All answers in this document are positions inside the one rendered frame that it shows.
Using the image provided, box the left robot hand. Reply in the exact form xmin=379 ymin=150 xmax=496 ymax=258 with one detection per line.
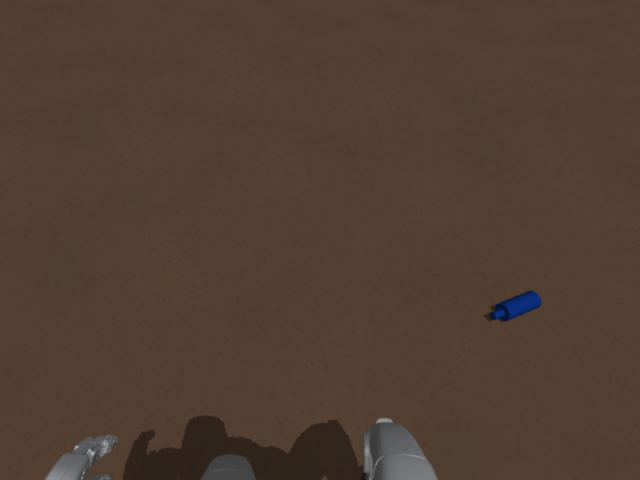
xmin=44 ymin=435 xmax=118 ymax=480

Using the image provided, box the bottle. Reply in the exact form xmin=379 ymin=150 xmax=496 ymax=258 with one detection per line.
xmin=490 ymin=291 xmax=541 ymax=321

